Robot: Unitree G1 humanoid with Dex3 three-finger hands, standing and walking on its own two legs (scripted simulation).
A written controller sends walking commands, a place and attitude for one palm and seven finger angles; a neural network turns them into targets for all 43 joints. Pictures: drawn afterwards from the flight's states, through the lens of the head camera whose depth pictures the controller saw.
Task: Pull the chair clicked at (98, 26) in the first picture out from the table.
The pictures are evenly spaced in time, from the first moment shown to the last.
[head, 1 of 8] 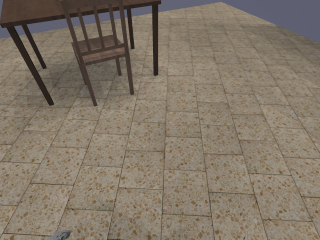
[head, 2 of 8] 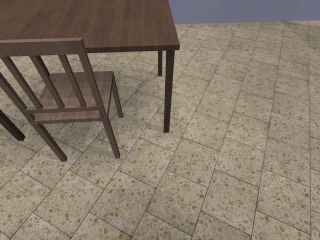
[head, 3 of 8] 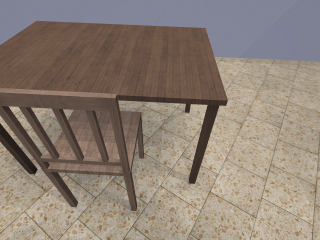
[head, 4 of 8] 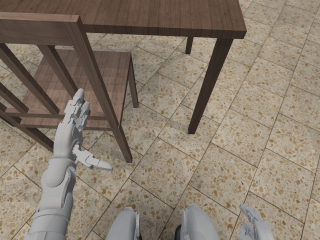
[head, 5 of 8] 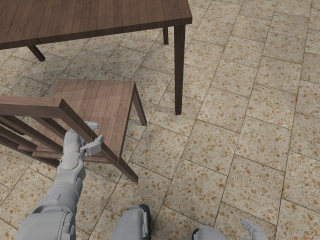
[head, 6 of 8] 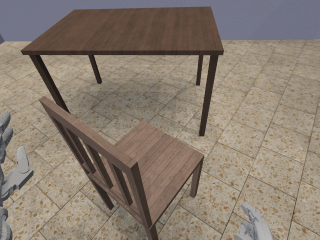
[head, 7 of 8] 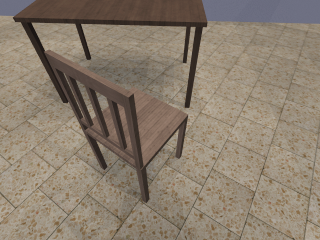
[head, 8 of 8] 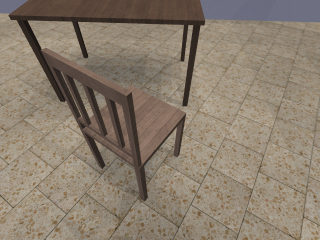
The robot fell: no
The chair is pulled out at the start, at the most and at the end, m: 0.00 0.56 0.56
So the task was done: yes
